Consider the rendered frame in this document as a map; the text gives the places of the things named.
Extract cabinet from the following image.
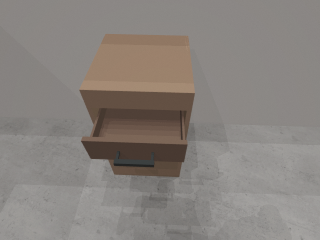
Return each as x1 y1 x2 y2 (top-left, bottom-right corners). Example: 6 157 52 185
79 34 195 177

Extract handle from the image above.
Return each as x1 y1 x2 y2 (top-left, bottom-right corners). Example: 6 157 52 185
113 151 155 168

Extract drawer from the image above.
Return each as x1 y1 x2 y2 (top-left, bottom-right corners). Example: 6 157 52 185
81 108 188 162

